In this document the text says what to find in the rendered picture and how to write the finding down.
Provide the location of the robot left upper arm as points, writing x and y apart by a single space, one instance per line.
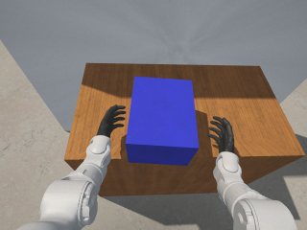
67 205

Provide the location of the robot right upper arm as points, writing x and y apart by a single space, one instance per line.
261 214

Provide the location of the left robot forearm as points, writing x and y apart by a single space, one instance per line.
94 166

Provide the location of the robot left hand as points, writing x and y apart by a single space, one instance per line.
107 124

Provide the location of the carton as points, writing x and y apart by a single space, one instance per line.
162 126

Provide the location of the right robot forearm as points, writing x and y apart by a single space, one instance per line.
230 185

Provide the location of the pedestal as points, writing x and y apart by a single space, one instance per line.
264 140

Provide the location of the robot right hand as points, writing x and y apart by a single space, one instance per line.
225 140

